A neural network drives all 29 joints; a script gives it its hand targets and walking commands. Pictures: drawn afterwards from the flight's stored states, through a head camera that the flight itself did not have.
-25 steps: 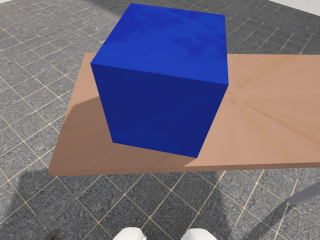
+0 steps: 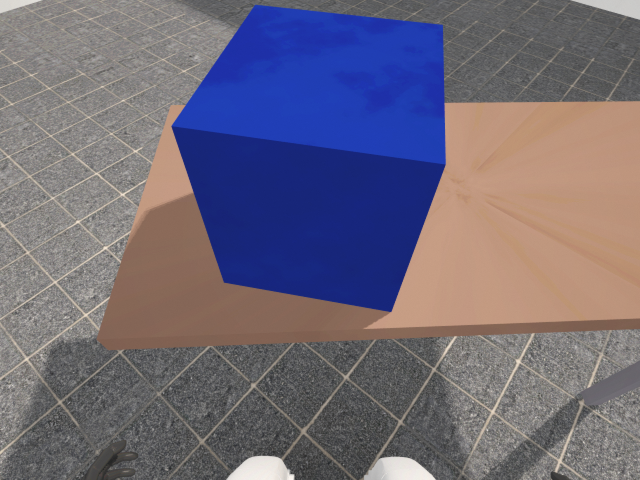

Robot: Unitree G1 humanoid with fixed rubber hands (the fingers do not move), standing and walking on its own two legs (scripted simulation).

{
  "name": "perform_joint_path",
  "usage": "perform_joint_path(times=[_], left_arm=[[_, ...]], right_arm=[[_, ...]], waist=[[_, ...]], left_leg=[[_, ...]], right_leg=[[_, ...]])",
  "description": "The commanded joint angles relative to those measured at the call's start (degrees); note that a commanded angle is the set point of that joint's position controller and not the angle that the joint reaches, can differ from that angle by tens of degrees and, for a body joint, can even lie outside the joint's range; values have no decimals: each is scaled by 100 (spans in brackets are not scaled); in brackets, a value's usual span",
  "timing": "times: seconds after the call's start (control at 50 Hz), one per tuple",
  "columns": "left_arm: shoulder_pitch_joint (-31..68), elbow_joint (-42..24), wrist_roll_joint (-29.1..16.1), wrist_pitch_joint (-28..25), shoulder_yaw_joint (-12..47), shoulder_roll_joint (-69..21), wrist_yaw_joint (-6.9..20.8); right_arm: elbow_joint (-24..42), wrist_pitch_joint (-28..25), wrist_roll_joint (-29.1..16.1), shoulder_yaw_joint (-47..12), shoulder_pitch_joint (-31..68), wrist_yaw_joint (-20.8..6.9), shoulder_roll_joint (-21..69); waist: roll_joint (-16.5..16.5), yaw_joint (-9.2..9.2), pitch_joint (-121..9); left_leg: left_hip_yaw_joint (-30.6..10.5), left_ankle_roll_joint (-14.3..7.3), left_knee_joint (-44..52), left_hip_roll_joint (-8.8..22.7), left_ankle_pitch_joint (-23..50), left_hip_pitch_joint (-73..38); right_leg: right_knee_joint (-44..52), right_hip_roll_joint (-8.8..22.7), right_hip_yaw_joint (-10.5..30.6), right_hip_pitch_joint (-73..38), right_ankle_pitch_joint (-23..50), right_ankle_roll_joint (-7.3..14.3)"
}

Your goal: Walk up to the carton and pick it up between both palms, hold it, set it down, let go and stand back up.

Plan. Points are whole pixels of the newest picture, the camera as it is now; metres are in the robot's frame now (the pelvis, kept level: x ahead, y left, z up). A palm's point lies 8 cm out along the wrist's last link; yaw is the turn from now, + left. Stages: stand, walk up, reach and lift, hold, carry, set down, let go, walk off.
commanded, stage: walk up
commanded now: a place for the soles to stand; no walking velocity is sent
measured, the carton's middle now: (325, 163) +0.51 +0.01 +0.08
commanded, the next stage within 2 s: reach and lift in 0.42 s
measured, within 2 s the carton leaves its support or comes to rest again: neither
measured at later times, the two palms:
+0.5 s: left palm out of the picture +0.12 +0.30 -0.11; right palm out of the picture +0.09 -0.30 -0.10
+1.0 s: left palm (114, 468) +0.14 +0.26 -0.08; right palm out of the picture +0.12 -0.26 -0.08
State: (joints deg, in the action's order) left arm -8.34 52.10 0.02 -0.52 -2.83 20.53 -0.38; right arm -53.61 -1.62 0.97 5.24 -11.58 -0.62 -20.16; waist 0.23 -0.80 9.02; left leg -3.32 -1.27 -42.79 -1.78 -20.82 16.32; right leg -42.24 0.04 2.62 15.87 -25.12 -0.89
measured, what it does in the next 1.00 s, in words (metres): stands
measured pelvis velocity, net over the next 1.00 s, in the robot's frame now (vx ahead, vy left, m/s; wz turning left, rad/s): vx -0.01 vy -0.01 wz -0.01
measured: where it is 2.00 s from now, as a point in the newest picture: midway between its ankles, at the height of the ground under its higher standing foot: outside the picture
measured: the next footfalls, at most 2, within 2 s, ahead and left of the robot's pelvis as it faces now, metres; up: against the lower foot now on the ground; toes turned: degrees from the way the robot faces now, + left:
none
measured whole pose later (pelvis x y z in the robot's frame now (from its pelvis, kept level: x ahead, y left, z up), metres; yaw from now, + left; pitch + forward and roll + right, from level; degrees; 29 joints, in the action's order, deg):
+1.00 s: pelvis -0.01 -0.01 +0.00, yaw +0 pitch -7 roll +0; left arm -11.4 25.1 0.0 17.0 -5.1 17.1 -0.6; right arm -38.9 -9.4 1.8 5.7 -11.8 2.0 -9.9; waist 1.2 -0.8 10.6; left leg -3.1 -0.6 -42.9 -1.6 -20.3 15.9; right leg -41.7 0.1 2.6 15.7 -19.4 -1.3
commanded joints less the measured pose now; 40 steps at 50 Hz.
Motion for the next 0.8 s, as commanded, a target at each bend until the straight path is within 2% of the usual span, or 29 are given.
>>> perform_joint_path(times=[0.0, 0.02, 0.04, 0.06, 0.08, 0.1, 0.12, 0.14, 0.16, 0.18, 0.2, 0.22, 0.24, 0.26, 0.28, 0.3, 0.32, 0.34, 0.36, 0.38, 0.4, 0.42, 0.44, 0.48, 0.52, 0.56, 0.64, 0.68, 0.78], left_arm=[[-156, -93, 160, -386, -327, 1549, -53], [-96, -144, 140, -399, -320, 1650, -57], [139, -237, 130, -378, -284, 1706, -41], [428, -293, 126, -358, -293, 1722, -21], [515, -294, 125, -314, -231, 1623, -16], [664, -370, 112, -267, -218, 1516, -18], [776, -442, 98, -218, -155, 1318, -17], [667, -384, 116, -179, -170, 1176, -29], [486, -334, 129, -147, -163, 1231, -65], [410, -249, 126, -156, -197, 1295, -64], [267, -211, 131, -204, -196, 1257, -32], [158, -133, 166, -254, -221, 1257, -7], [64, -146, 184, -319, -212, 1324, -12], [83, -118, 165, -358, -257, 1455, 0], [34, -134, 149, -375, -259, 1508, -8], [84, -175, 155, -375, -284, 1595, -23], [240, -262, 137, -358, -270, 1683, -22], [426, -289, 121, -333, -249, 1610, -15], [557, -341, 115, -302, -245, 1589, -13], [765, -383, 92, -253, -173, 1408, -18], [808, -456, 90, -220, -192, 1319, -13], [1930, -1732, 171, 1060, -313, 1000, -231], [1577, -1989, 211, 1620, -265, 749, -337], [1582, -2375, 231, 1986, -322, 745, -343], [1516, -2908, 212, 2163, -328, 758, -282], [1388, -3218, 217, 2286, -396, 820, -216], [854, -3259, 262, 2188, -579, 813, -137], [564, -3253, 283, 2091, -670, 822, -106], [337, -3543, 168, 1922, -837, 925, -38]], right_arm=[[411, -137, -98, 48, 630, 95, -1166], [375, -107, -110, 49, 475, 102, -1099], [321, -78, -96, 54, 331, 104, -1114], [181, -85, -40, 95, 69, 96, -1210], [108, -110, -4, 105, -51, 82, -1161], [-6, -135, 9, 107, -225, 71, -1220], [27, -178, 23, 142, -174, 79, -1446], [69, -219, 46, 186, 35, 75, -1687], [190, -231, 17, 184, 130, 66, -1810], [194, -227, 38, 215, 283, 82, -1806], [250, -218, 23, 187, 475, 99, -1764], [223, -200, 12, 141, 527, 86, -1640], [292, -185, -26, 81, 641, 70, -1449], [283, -162, -50, 51, 574, 69, -1267], [325, -135, -71, 50, 613, 73, -1173], [316, -116, -66, 66, 555, 76, -1115], [280, -111, -51, 82, 321, 84, -1159], [217, -125, -29, 91, 227, 85, -1154], [145, -143, -24, 89, 99, 68, -1222], [76, -158, -15, 108, 18, 66, -1288], [125, -191, 1, 147, 10, 72, -1472], [40, -1107, 698, 429, 2020, -122, -685], [-33, -1118, 721, 635, 1622, -297, -987], [-65, -1068, 654, 852, 1630, -366, -1221], [159, -1128, 601, 846, 1552, -278, -1166], [418, -1110, 485, 784, 1364, -198, -935], [1021, -1119, 285, 761, 877, 16, -709], [1236, -1112, 152, 620, 636, 107, -582], [1673, -1045, -1, 452, 382, 310, -347]], waist=[[393, 354, -1233], [626, 282, -1191], [659, 126, -1062], [654, -72, -979], [662, -155, -951], [451, -223, -859], [-87, -219, -759], [-569, -87, -654], [-728, -31, -632], [-610, 35, -528], [-438, 172, -565], [-353, 214, -775], [-294, 308, -991], [12, 250, -1280], [162, 293, -1271], [390, 216, -1158], [581, 123, -1218], [571, -17, -1105], [474, -77, -1065], [285, -167, -1062], [-161, -152, -1022], [-517, 107, -693], [-601, 66, -466], [-569, -123, -739], [-274, -124, -1159], [8, -105, -1408], [302, 56, -1586], [285, 189, -1573], [339, 200, -1696]], left_leg=[[-542, -81, 421, 379, 1773, 632], [-111, 48, -108, 78, 872, 552], [126, 25, -133, 33, -308, 256], [133, -16, 103, 91, -735, -30], [-10, -122, 572, 126, -343, -286], [-432, -205, 1335, 289, -70, -563], [-1312, -490, 1902, 693, -159, -517], [-2350, -855, 2296, 1291, -209, -318], [-2895, -1076, 2408, 1647, -106, -198], [-2910, -1186, 2345, 1694, 42, -59], [-2492, -1107, 2056, 1492, 472, 42], [-2004, -852, 1710, 1232, 994, 97], [-1496, -550, 1375, 939, 1564, 292], [-908, -292, 983, 585, 1656, 416], [-517, -85, 582, 312, 1385, 483], [-193, 14, 168, 131, 816, 346], [-33, 5, 72, 60, 315, 174], [-47, -50, 355, 144, 303, -62], [-216, -110, 721, 205, 464, -305], [-657, -282, 1332, 413, 465, -511], [-1448, -610, 1797, 844, 364, -483], [493, 226, 1041, 654, -664, 1387], [499, 138, 1075, 768, -688, 1716], [450, 135, 922, 857, -448, 1552], [601, 191, 649, 747, 193, 836], [667, 233, 562, 582, 718, -40], [740, 230, 942, 399, 1161, -652], [763, 214, 1096, 294, 1454, -782], [814, 206, 1373, 190, 1803, -767]], right_leg=[[1553, 965, 1150, -1186, 1812, 750], [1825, 1473, 1760, -937, 1953, 1106], [1837, 1762, 1912, -417, 1638, 1391], [1679, 1740, 1800, -165, 1435, 1377], [1545, 1450, 1517, 86, 998, 1095], [1284, 1071, 1081, 448, 774, 759], [513, 558, 472, 742, 631, 464], [-209, 38, -42, 813, -5, 245], [-184, -6, -24, 773, -701, 246], [-154, 30, -22, 599, -723, 248], [261, 56, -109, 224, -349, 265], [793, 161, -53, -218, 270, 308], [1131, 353, 230, -722, 979, 391], [1296, 647, 670, -1070, 1434, 570], [1479, 956, 1117, -945, 1492, 818], [1614, 1304, 1441, -701, 1649, 1091], [1540, 1492, 1597, -528, 1737, 1253], [1385, 1413, 1500, -243, 1794, 1192], [1241, 1224, 1221, 64, 1655, 983], [933, 856, 722, 253, 1244, 652], [213, 403, 318, 514, 736, 423], [-52, -33, -870, 589, 162, 448], [-457, -88, -964, 269, 486, 456], [-498, -81, -944, -26, 777, 436], [-104, -107, -844, -2, 952, 434], [366, -59, -766, 140, 1084, 452], [873, -130, -680, -297, 1701, 350], [1018, -137, -632, -567, 2138, 262], [1213, -178, -542, -1187, 2521, 192]])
